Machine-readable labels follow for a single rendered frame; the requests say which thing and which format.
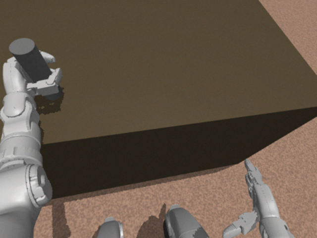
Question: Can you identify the right robot arm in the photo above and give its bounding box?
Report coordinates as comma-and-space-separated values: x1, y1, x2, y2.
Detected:
259, 217, 295, 238

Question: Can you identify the left robot hand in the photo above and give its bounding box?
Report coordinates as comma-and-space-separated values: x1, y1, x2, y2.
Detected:
3, 51, 63, 99

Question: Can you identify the right robot hand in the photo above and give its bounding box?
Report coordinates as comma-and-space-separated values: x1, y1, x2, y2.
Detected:
222, 159, 280, 238

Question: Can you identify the can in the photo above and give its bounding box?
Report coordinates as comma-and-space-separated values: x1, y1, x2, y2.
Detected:
9, 38, 62, 100

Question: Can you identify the left robot arm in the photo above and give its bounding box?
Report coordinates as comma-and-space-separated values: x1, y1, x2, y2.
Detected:
0, 92, 53, 238

